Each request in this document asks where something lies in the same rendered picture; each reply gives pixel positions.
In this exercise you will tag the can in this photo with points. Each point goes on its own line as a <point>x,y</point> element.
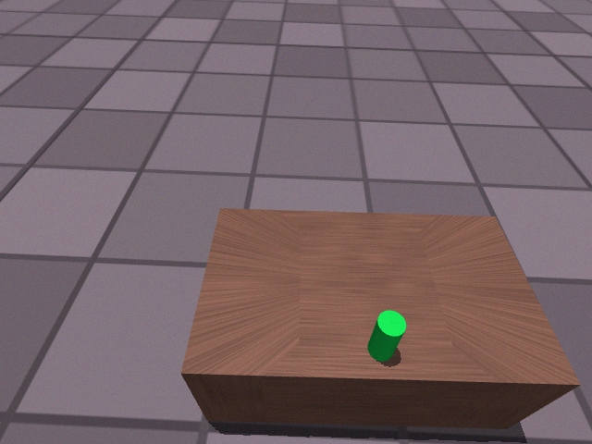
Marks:
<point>389,328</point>

